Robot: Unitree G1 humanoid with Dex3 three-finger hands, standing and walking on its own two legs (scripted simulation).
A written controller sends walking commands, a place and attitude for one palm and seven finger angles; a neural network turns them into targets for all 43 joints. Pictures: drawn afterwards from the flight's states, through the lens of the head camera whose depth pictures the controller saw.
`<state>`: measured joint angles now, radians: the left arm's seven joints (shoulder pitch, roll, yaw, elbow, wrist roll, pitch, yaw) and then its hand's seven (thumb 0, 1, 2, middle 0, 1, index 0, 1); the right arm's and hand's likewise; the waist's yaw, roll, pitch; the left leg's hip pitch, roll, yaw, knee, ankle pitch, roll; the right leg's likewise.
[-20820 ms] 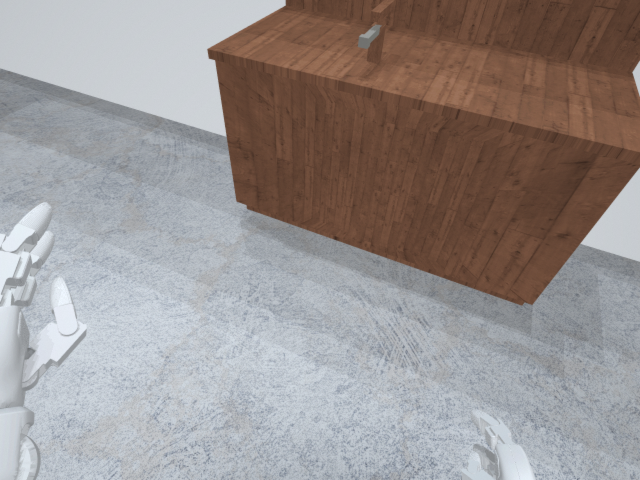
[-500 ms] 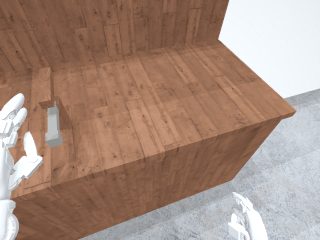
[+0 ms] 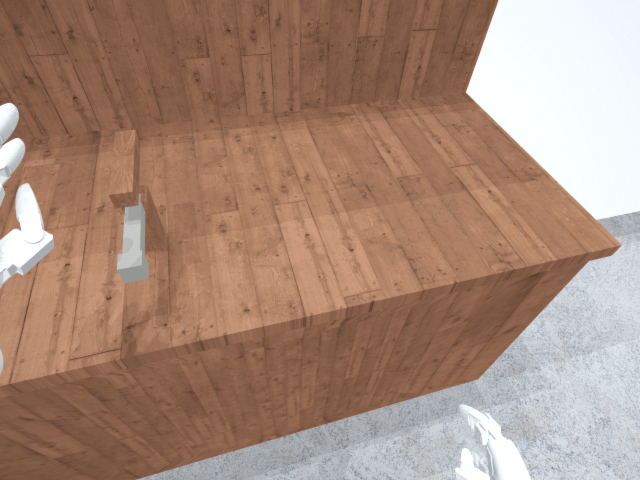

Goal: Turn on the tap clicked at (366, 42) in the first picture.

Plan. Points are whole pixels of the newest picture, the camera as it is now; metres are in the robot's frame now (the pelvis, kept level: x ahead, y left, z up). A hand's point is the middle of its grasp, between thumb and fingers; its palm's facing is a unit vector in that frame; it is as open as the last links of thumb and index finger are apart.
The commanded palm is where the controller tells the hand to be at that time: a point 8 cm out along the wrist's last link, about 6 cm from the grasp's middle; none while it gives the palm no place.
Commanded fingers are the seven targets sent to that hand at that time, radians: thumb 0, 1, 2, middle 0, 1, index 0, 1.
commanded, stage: turn the palm inward beside the body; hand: left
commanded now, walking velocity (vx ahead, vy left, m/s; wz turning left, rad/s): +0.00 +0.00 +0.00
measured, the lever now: (133, 266) +0.32 +0.28 +0.08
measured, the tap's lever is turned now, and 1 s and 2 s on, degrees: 0 0 0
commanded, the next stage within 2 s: none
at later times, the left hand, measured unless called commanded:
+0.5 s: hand (120, 322) +0.21 +0.22 +0.15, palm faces +0.45 -0.84 -0.31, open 7.4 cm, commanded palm +0.15 +0.26 +0.16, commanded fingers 0.00 0.90 0.90 -0.20 -0.30 -0.20 -0.30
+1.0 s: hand (142, 326) +0.21 +0.20 +0.14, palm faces +0.47 -0.86 -0.22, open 7.4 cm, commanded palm +0.16 +0.24 +0.15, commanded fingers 0.00 0.90 0.90 -0.20 -0.30 -0.20 -0.30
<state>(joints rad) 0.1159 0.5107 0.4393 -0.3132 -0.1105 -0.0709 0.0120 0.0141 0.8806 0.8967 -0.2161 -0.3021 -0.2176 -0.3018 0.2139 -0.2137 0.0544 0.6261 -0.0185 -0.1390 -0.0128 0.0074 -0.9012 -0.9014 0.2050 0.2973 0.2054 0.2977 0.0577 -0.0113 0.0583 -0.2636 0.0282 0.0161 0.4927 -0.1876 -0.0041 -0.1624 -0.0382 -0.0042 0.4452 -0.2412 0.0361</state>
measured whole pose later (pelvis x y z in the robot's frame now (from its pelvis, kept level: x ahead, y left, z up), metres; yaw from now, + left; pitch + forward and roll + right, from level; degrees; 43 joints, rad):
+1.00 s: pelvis +0.04 -0.05 -0.02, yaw +2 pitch +1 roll +0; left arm 0.49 0.28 0.32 -0.45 -0.20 -0.06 0.07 0.02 0.89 0.90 -0.21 -0.30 -0.21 -0.30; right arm 0.21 -0.25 0.01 0.64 0.01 -0.25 -0.08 0.01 -0.90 -0.90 0.20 0.30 0.20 0.30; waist 0.08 0.04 -0.08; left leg -0.38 0.04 -0.07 0.68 -0.33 -0.06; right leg -0.28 -0.01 -0.06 0.69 -0.44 -0.02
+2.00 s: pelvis +0.02 -0.04 -0.02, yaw +3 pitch +0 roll -1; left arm 0.52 0.21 0.23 -0.55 -0.23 0.10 0.20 0.02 0.89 0.90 -0.20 -0.30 -0.20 -0.30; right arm 0.19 -0.23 0.07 0.63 0.01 -0.25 -0.09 0.01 -0.90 -0.90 0.21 0.30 0.21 0.30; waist 0.09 0.05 -0.07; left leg -0.38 0.03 -0.09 0.70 -0.31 -0.05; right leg -0.27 -0.02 -0.08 0.68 -0.41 -0.01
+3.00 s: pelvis +0.02 -0.04 -0.02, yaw +3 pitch +1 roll +0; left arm 0.30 0.22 0.27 -0.27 -0.21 0.02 0.19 0.02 0.89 0.90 -0.19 -0.27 -0.19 -0.27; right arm 0.18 -0.24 0.05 0.67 0.01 -0.23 -0.10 0.01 -0.90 -0.90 0.21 0.30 0.21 0.30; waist 0.07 0.05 -0.04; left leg -0.38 0.03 -0.08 0.66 -0.30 -0.05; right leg -0.27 -0.01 -0.07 0.66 -0.40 -0.01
